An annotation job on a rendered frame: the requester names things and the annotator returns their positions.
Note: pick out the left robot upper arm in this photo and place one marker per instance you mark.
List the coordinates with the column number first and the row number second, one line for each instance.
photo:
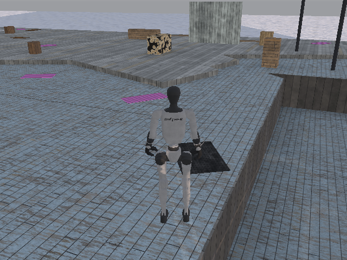
column 154, row 123

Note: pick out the left robot forearm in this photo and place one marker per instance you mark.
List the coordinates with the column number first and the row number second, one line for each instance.
column 149, row 142

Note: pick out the right robot forearm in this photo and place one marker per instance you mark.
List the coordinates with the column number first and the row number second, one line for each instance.
column 197, row 143

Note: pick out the right robot hand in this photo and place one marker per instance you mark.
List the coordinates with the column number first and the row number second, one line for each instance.
column 194, row 151

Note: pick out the right robot upper arm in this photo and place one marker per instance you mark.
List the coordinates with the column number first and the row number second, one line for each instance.
column 192, row 123

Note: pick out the robot right thigh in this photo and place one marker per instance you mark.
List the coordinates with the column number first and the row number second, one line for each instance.
column 186, row 159

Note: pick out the robot left shin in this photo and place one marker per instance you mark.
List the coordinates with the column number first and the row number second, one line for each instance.
column 162, row 198

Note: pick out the left robot hand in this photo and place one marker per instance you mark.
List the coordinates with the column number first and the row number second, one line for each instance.
column 149, row 153

